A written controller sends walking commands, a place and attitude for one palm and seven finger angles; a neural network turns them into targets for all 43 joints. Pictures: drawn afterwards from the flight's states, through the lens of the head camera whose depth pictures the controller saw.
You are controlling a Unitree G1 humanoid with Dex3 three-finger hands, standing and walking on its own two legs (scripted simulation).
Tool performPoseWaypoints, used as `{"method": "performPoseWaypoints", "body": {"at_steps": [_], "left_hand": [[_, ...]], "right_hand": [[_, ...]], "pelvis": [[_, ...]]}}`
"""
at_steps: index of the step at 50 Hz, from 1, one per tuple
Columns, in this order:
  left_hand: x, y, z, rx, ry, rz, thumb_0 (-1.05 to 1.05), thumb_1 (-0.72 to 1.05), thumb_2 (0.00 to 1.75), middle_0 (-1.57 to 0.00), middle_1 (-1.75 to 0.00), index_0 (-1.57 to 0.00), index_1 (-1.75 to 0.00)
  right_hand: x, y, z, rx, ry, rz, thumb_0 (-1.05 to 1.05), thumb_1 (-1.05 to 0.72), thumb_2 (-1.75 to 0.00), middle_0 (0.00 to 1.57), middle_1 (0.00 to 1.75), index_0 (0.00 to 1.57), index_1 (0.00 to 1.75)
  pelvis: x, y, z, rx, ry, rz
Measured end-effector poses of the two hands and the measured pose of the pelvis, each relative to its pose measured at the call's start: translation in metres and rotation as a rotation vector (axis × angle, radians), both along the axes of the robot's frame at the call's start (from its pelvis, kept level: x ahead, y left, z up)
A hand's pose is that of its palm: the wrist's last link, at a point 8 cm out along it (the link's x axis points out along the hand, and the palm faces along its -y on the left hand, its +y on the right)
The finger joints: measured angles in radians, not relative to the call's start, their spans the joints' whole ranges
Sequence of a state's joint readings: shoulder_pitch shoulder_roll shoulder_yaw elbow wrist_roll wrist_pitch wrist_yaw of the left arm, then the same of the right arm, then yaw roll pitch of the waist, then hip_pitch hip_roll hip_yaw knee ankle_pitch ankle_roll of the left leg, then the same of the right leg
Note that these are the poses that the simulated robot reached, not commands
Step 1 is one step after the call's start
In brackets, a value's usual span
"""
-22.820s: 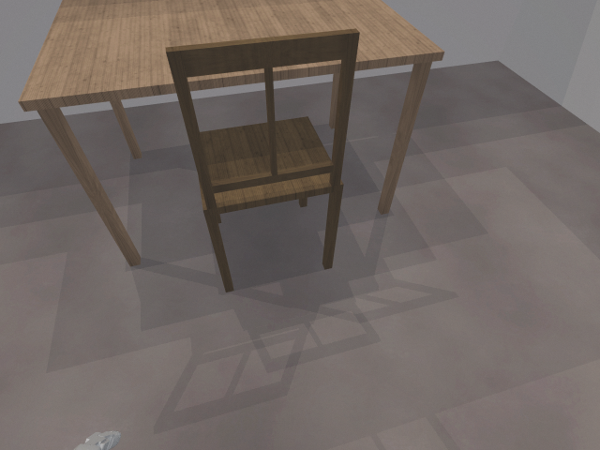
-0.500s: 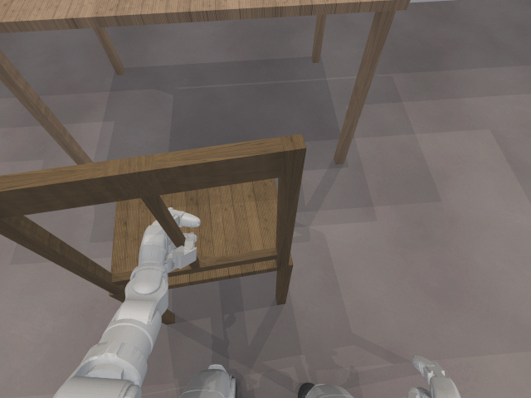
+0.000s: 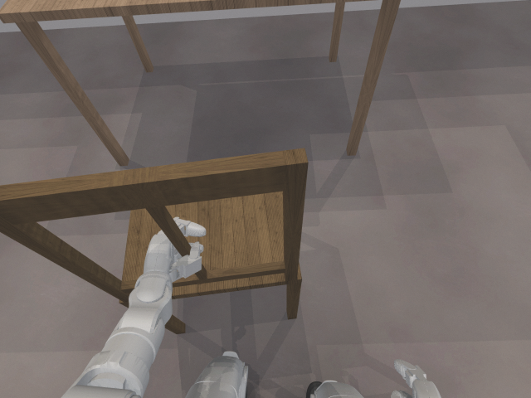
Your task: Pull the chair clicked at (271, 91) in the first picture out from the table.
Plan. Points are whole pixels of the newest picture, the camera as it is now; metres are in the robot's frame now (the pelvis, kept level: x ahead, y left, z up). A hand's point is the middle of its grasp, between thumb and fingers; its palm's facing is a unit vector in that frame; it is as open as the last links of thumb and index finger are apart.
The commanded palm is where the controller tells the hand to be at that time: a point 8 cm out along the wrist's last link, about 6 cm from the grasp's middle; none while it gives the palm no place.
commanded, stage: step backward, pulling the chair out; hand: left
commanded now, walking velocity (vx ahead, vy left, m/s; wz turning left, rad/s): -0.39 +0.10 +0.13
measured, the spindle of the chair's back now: (183, 246) +0.35 +0.16 -0.06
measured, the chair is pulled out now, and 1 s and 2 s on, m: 0.54 0.72 0.72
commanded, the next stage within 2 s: stop walking, hand still on the chair in 0.30 s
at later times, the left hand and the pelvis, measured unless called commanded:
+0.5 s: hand (189, 331) +0.21 +0.13 -0.06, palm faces +0.03 -0.98 -0.17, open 4.9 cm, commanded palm +0.19 +0.18 -0.05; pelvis -0.11 +0.00 +0.00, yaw +5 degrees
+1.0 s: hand (184, 379) +0.15 +0.13 -0.06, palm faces +0.00 -0.98 -0.18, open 4.9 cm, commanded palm +0.13 +0.18 -0.05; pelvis -0.11 +0.01 +0.01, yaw +4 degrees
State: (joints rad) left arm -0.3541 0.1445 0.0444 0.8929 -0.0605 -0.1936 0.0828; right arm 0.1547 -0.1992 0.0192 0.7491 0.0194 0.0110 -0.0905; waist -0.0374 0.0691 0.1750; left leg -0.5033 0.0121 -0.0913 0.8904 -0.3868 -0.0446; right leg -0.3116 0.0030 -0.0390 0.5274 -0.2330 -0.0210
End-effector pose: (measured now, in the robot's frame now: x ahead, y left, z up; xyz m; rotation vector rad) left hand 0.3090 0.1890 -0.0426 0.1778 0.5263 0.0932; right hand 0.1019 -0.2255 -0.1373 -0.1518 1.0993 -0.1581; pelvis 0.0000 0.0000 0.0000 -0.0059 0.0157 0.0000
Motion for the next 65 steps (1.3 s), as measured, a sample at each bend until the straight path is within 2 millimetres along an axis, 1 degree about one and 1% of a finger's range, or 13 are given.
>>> {"method": "performPoseWaypoints", "body": {"at_steps": [3, 6, 10, 13, 16, 20, 23, 30, 36, 40, 44, 57, 65], "left_hand": [[-0.017, -0.004, 0.001, 0.001, 0.017, -0.002, 0.02, 0.74, 0.83, -0.33, -1.16, -0.50, -1.45], [-0.031, -0.006, 0.001, 0.002, 0.028, -0.012, 0.02, 0.73, 0.83, -0.32, -1.18, -0.50, -1.45], [-0.044, -0.006, 0.000, -0.016, 0.011, -0.046, 0.02, 0.73, 0.84, -0.31, -1.24, -0.50, -1.45], [-0.057, -0.004, 0.000, -0.029, 0.001, -0.061, 0.01, 0.75, 0.84, -0.29, -1.25, -0.50, -1.45], [-0.071, -0.003, 0.001, -0.034, 0.015, -0.059, 0.01, 0.76, 0.82, -0.27, -1.24, -0.50, -1.45], [-0.092, -0.003, 0.001, -0.032, 0.016, -0.029, 0.01, 0.76, 0.82, -0.28, -1.23, -0.50, -1.45], [-0.107, -0.004, 0.001, -0.019, 0.009, -0.011, 0.02, 0.76, 0.83, -0.30, -1.23, -0.50, -1.45], [-0.140, -0.005, 0.002, -0.023, 0.009, -0.004, 0.01, 0.76, 0.82, -0.30, -1.22, -0.50, -1.45], [-0.166, -0.007, 0.003, -0.026, 0.027, 0.002, 0.01, 0.76, 0.82, -0.30, -1.22, -0.50, -1.45], [-0.176, -0.008, 0.003, -0.021, 0.030, -0.005, 0.01, 0.75, 0.83, -0.31, -1.24, -0.50, -1.45], [-0.180, -0.007, 0.003, -0.019, 0.033, -0.014, 0.01, 0.75, 0.83, -0.32, -1.26, -0.50, -1.45], [-0.178, -0.006, 0.002, -0.020, 0.029, -0.040, 0.01, 0.74, 0.85, -0.32, -1.29, -0.50, -1.45], [-0.178, -0.006, 0.003, -0.023, 0.032, -0.031, 0.01, 0.75, 0.85, -0.31, -1.30, -0.50, -1.45]], "right_hand": [[-0.018, -0.016, 0.003, -0.055, 0.027, 0.018, 0.01, -0.90, -0.90, 0.21, 0.30, 0.20, 0.30], [-0.029, -0.029, 0.007, -0.113, 0.036, 0.035, 0.01, -0.90, -0.90, 0.21, 0.30, 0.20, 0.30], [-0.040, -0.036, 0.014, -0.196, 0.018, 0.066, 0.01, -0.90, -0.90, 0.20, 0.30, 0.20, 0.30], [-0.050, -0.030, 0.024, -0.207, 0.001, 0.060, 0.01, -0.90, -0.90, 0.20, 0.30, 0.20, 0.30], [-0.061, -0.018, 0.029, -0.168, -0.030, 0.071, 0.01, -0.90, -0.90, 0.20, 0.30, 0.20, 0.30], [-0.078, -0.001, 0.020, -0.067, -0.023, 0.085, 0.01, -0.90, -0.90, 0.20, 0.30, 0.20, 0.30], [-0.091, 0.005, 0.011, -0.016, -0.016, 0.086, 0.01, -0.90, -0.90, 0.20, 0.30, 0.20, 0.30], [-0.117, -0.001, 0.012, -0.052, -0.042, 0.063, 0.01, -0.90, -0.90, 0.21, 0.30, 0.20, 0.30], [-0.128, -0.011, 0.018, -0.064, -0.046, 0.062, 0.01, -0.90, -0.90, 0.21, 0.30, 0.20, 0.30], [-0.126, -0.018, 0.022, -0.085, -0.059, 0.052, 0.01, -0.90, -0.90, 0.20, 0.30, 0.20, 0.30], [-0.117, -0.017, 0.026, -0.097, -0.089, 0.040, 0.01, -0.90, -0.90, 0.20, 0.30, 0.20, 0.30], [-0.067, 0.012, 0.036, -0.051, -0.177, 0.082, 0.01, -0.90, -0.90, 0.20, 0.30, 0.20, 0.30], [-0.052, 0.016, 0.040, -0.043, -0.197, 0.099, 0.01, -0.90, -0.90, 0.21, 0.30, 0.20, 0.30]], "pelvis": [[-0.011, 0.001, 0.003, 0.025, 0.018, 0.028], [-0.024, 0.005, 0.003, 0.029, 0.032, 0.066], [-0.049, 0.016, -0.003, 0.013, 0.046, 0.109], [-0.070, 0.019, -0.001, 0.043, 0.024, 0.095], [-0.082, 0.017, 0.002, 0.024, 0.006, 0.089], [-0.090, 0.007, 0.001, -0.005, -0.002, 0.091], [-0.103, -0.001, -0.002, -0.023, -0.021, 0.085], [-0.128, -0.001, -0.004, 0.008, -0.053, 0.083], [-0.129, -0.004, 0.001, 0.015, -0.052, 0.082], [-0.123, -0.003, 0.002, 0.015, -0.057, 0.080], [-0.116, 0.002, 0.004, 0.013, -0.052, 0.071], [-0.102, 0.009, 0.006, 0.016, -0.041, 0.064], [-0.098, 0.007, 0.007, 0.016, -0.041, 0.067]]}}
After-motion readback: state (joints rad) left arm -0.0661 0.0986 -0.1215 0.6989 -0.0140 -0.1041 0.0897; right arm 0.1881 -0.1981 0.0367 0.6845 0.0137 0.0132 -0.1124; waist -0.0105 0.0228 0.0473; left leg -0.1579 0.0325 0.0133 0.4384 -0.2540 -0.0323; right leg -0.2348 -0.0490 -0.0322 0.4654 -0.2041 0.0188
